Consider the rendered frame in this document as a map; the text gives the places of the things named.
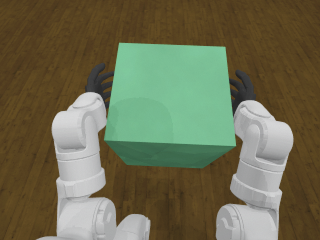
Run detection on right robot forearm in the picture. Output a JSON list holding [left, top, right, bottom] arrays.
[[230, 100, 294, 240]]

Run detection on robot right hand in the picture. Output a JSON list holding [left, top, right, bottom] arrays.
[[229, 69, 256, 118]]

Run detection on robot left thigh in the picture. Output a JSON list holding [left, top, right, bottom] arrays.
[[113, 214, 151, 240]]

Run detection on robot left hand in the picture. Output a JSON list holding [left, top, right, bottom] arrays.
[[85, 63, 115, 109]]

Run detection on carton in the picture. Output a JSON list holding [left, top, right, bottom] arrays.
[[104, 42, 236, 169]]

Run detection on left robot upper arm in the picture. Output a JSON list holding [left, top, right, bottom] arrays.
[[36, 197, 117, 240]]

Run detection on left robot forearm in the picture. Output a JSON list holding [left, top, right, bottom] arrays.
[[51, 92, 107, 234]]

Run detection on right robot upper arm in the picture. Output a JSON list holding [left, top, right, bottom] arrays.
[[215, 203, 278, 240]]

